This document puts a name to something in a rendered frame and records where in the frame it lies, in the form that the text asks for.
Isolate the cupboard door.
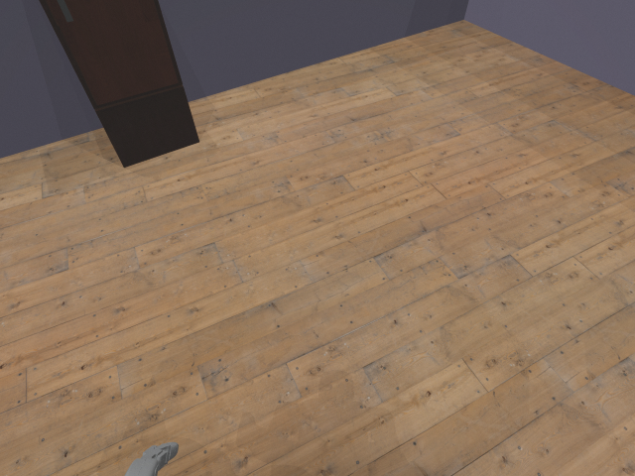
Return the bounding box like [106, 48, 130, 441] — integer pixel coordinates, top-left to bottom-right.
[47, 0, 178, 105]

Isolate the left robot hand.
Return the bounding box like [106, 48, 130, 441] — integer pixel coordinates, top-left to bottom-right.
[125, 442, 179, 476]

